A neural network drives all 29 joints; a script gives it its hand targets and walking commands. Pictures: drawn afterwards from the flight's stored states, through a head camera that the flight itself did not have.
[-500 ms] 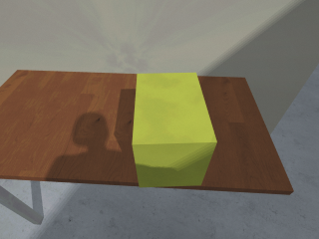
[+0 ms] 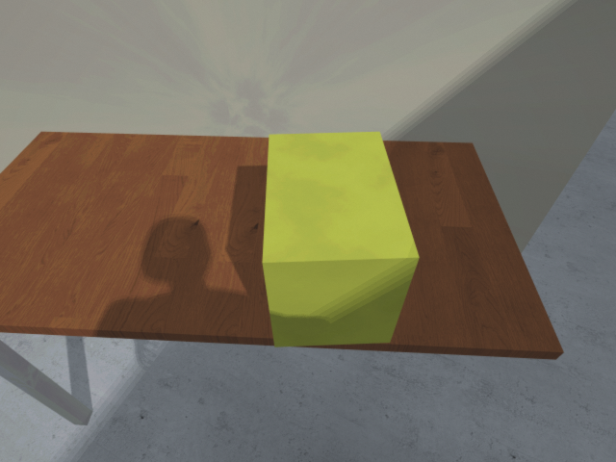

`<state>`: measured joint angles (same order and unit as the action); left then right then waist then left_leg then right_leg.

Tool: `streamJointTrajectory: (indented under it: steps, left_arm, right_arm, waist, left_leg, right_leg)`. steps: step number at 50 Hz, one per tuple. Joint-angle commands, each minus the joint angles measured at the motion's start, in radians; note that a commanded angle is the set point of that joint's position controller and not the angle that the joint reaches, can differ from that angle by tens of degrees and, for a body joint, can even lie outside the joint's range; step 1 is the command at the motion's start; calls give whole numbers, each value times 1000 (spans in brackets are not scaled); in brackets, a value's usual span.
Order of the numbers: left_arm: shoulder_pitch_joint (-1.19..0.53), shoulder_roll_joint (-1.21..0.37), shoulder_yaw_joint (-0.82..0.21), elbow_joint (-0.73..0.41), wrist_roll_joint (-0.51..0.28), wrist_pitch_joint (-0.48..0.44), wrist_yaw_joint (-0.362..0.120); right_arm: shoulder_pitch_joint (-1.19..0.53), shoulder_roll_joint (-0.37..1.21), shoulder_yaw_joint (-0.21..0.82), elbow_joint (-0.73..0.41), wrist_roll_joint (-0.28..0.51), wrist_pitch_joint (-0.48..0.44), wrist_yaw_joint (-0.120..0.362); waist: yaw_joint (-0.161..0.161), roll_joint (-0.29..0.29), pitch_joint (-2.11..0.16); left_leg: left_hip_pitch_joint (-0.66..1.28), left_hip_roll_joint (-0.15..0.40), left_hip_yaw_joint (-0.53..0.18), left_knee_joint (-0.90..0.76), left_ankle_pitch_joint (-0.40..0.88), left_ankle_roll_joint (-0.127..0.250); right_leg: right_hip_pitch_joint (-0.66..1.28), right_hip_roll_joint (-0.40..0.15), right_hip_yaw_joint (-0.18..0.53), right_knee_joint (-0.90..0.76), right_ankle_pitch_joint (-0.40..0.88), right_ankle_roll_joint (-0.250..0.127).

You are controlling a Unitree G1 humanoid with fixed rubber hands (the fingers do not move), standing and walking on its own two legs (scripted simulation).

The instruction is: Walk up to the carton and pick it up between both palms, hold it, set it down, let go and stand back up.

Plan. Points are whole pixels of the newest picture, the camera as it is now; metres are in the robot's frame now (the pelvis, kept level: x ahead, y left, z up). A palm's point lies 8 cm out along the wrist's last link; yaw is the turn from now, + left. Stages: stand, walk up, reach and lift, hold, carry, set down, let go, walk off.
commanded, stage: stand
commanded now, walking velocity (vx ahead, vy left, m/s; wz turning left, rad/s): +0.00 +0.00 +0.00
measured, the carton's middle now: (328, 236) +0.44 -0.01 +0.03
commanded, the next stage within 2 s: none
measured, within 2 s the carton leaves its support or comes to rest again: neither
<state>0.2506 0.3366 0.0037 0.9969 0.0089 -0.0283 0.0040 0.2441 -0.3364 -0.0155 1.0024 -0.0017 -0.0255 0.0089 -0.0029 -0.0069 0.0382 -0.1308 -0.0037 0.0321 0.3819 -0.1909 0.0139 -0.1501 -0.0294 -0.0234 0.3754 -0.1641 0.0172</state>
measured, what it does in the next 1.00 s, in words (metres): stands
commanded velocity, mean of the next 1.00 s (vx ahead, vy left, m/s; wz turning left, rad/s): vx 0.00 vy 0.00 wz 0.00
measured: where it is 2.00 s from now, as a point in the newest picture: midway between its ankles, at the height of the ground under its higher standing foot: outside the picture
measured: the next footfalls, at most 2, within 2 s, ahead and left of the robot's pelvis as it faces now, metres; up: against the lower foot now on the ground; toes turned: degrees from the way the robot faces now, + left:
none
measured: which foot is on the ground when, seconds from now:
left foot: down 0.00-1.00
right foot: down 0.00-1.00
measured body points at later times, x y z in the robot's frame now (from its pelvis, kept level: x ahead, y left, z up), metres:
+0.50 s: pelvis -0.01 -0.01 +0.00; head -0.01 -0.01 +0.45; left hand +0.05 +0.29 -0.13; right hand +0.04 -0.31 -0.13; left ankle +0.01 +0.11 -0.75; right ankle +0.03 -0.13 -0.75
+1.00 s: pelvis +0.01 -0.02 +0.00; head +0.01 -0.02 +0.45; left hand +0.07 +0.28 -0.13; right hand +0.06 -0.32 -0.13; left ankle +0.01 +0.11 -0.74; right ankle +0.03 -0.13 -0.74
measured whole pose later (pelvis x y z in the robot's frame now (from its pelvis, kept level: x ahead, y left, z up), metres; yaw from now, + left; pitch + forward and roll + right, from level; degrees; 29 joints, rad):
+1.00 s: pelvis +0.01 -0.02 +0.00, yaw +0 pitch -3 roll +0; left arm 0.21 0.33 0.01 1.04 0.00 -0.02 0.01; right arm 0.22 -0.35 0.00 1.05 0.00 -0.03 -0.01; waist -0.01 0.00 0.04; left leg -0.12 0.02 0.02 0.34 -0.18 -0.01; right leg -0.14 0.00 -0.03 0.35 -0.16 -0.01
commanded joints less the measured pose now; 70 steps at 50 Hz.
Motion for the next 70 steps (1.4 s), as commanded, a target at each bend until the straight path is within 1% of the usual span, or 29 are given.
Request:
streamJointTrajectory:
  steps: [1, 4, 6, 10, 12, 14, 15, 16, 21, 23, 24, 26, 29, 31, 32, 37, 39, 41, 49, 50, 51, 52, 56, 57, 65, 67, 68, 69, 70]
  left_arm:
    - [-33, 178, 43, -58, -1, -23, 15]
    - [-22, 177, 43, -49, -5, -23, 12]
    - [-16, 189, 48, -45, -1, -19, 12]
    - [-34, 182, 47, -47, -1, -21, 12]
    - [-19, 174, 43, -49, -7, -20, 12]
    - [-25, 194, 47, -43, 0, -19, 15]
    - [-42, 188, 47, -46, -1, -19, 15]
    - [-33, 175, 46, -42, -5, -21, 13]
    - [-14, 183, 42, -29, -5, -18, 14]
    - [-26, 192, 45, -33, -6, -19, 14]
    - [-33, 195, 53, -36, -2, -18, 15]
    - [-47, 194, 55, -42, -4, -14, 13]
    - [-48, 173, 46, -42, -3, -15, 12]
    - [-32, 175, 49, -29, -7, -17, 12]
    - [-32, 184, 50, -25, -5, -20, 13]
    - [-40, 192, 57, -26, -10, -20, 18]
    - [-22, 184, 52, -17, -4, -16, 16]
    - [-45, 165, 49, -17, -7, -17, 16]
    - [-54, 167, 47, -17, -10, -18, 16]
    - [-36, 156, 44, -6, -11, -16, 18]
    - [-61, 180, 50, -10, -7, -17, 17]
    - [-46, 173, 50, -6, -11, -15, 19]
    - [-53, 175, 51, -2, -13, -16, 17]
    - [-60, 172, 53, -6, -11, -15, 19]
    - [-62, 163, 46, -4, -8, -12, 22]
    - [-67, 177, 55, -7, -5, -17, 20]
    - [-78, 189, 54, -4, -6, -13, 20]
    - [-59, 175, 56, -1, -15, -15, 18]
    - [-39, 179, 55, 9, -6, -16, 20]
  right_arm:
    - [-23, -197, -49, -63, 3, -20, -13]
    - [-41, -185, -40, -60, 3, -20, -12]
    - [-19, -180, -42, -53, 3, -16, -12]
    - [-19, -208, -47, -45, 2, -19, -10]
    - [-28, -195, -40, -54, 4, -15, -12]
    - [-32, -194, -42, -49, 1, -14, -13]
    - [-49, -195, -41, -54, -2, -12, -15]
    - [-14, -198, -45, -39, 7, -14, -17]
    - [-8, -198, -35, -26, 3, -13, -18]
    - [-13, -180, -29, -38, 7, -15, -16]
    - [-44, -196, -35, -46, 0, -13, -15]
    - [-51, -200, -35, -44, 5, -12, -16]
    - [-14, -185, -36, -28, 5, -15, -19]
    - [-23, -191, -37, -24, 2, -16, -19]
    - [-23, -184, -31, -30, 3, -16, -16]
    - [-11, -202, -34, -24, 1, -17, -21]
    - [-15, -208, -34, -14, 1, -17, -21]
    - [-5, -194, -31, -7, 7, -15, -21]
    - [-21, -190, -25, -6, -2, -17, -31]
    - [-19, -198, -31, 2, 2, -21, -28]
    - [-26, -180, -26, -6, 7, -19, -29]
    - [-32, -204, -27, -7, 4, -17, -29]
    - [-28, -207, -33, 3, 4, -21, -29]
    - [-40, -216, -34, -3, -2, -19, -29]
    - [-29, -183, -27, 1, 7, -12, -32]
    - [-56, -192, -26, -8, 0, -11, -34]
    - [-40, -184, -26, -3, 3, -9, -36]
    - [-34, -204, -31, 4, 6, -15, -34]
    - [-9, -202, -31, 13, 4, -12, -31]
  waist:
    - [-13, -3, -16]
    - [9, 27, 9]
    - [-5, 31, 24]
    - [-6, -21, 19]
    - [-1, 32, 19]
    - [-2, 6, 16]
    - [-5, 28, 19]
    - [-8, -16, -4]
    - [1, 21, 23]
    - [-10, -25, 14]
    - [0, 21, 3]
    - [-2, 22, 16]
    - [-14, -16, 26]
    - [4, -17, -15]
    - [-2, 15, -3]
    - [1, -15, 17]
    - [-1, 30, -25]
    - [-5, -7, -1]
    - [-4, 9, -27]
    - [0, 36, -16]
    - [-11, -18, -12]
    - [7, -4, -3]
    - [2, -12, -9]
    - [-3, 19, 1]
    - [-4, -14, -13]
    - [-1, 30, -20]
    - [-17, -10, -12]
    - [-2, -15, -22]
    - [-10, 21, -27]
  left_leg:
    - [-34, 130, -119, -111, -24, 10]
    - [-74, 125, -111, -108, -52, 9]
    - [-71, 125, -115, -116, -74, 8]
    - [-68, 127, -121, -117, -66, 6]
    - [-81, 126, -123, -119, -90, 6]
    - [-80, 126, -118, -111, -79, 8]
    - [-74, 129, -121, -114, -57, 9]
    - [-61, 129, -117, -108, -40, 10]
    - [-74, 127, -111, -109, -50, 3]
    - [-73, 129, -114, -114, -47, 3]
    - [-66, 128, -110, -114, -58, 1]
    - [-79, 126, -114, -125, -89, -3]
    - [-64, 133, -105, -107, -42, 2]
    - [-47, 133, -110, -105, -42, 6]
    - [-56, 135, -114, -111, -17, 4]
    - [-57, 136, -108, -107, 4, 2]
    - [-29, 133, -102, -99, 22, 4]
    - [-41, 139, -114, -105, 25, 2]
    - [-8, 149, -104, -101, 105, 4]
    - [-6, 145, -103, -104, 85, 0]
    - [-11, 152, -111, -114, 93, -2]
    - [-17, 152, -109, -112, 77, 0]
    - [-2, 146, -107, -111, 68, -4]
    - [-18, 141, -98, -106, 71, -3]
    - [-1, 148, -101, -110, 83, -5]
    - [-3, 144, -97, -101, 86, -5]
    - [12, 153, -102, -105, 86, -7]
    - [-6, 149, -108, -110, 82, 1]
    - [6, 142, -97, -113, 83, -1]
  right_leg:
    - [-15, -89, 95, -74, -16, -30]
    - [2, -90, 104, -87, -24, -31]
    - [-14, -90, 104, -85, -34, -31]
    - [-17, -86, 98, -88, -48, -31]
    - [-25, -85, 111, -86, -75, -34]
    - [-22, -86, 102, -92, -67, -30]
    - [-21, -92, 109, -93, -61, -33]
    - [-12, -91, 107, -91, -54, -35]
    - [-9, -92, 106, -95, -50, -33]
    - [-3, -87, 102, -83, -57, -29]
    - [-11, -85, 104, -91, -55, -34]
    - [-24, -84, 110, -101, -92, -32]
    - [-44, -90, 107, -109, -86, -33]
    - [-10, -87, 100, -105, -70, -36]
    - [-12, -93, 108, -101, -55, -37]
    - [-17, -93, 126, -108, -45, -40]
    - [6, -96, 110, -98, -15, -42]
    - [0, -92, 110, -106, -18, -36]
    - [21, -98, 100, -85, 70, -34]
    - [22, -102, 102, -100, 79, -33]
    - [19, -100, 101, -94, 79, -33]
    - [21, -99, 101, -102, 60, -32]
    - [18, -95, 101, -112, 40, -36]
    - [19, -97, 102, -105, 61, -38]
    - [25, -97, 87, -109, 74, -32]
    - [31, -95, 96, -115, 62, -31]
    - [4, -95, 98, -109, 64, -32]
    - [29, -96, 98, -119, 62, -32]
    - [38, -96, 97, -106, 40, -38]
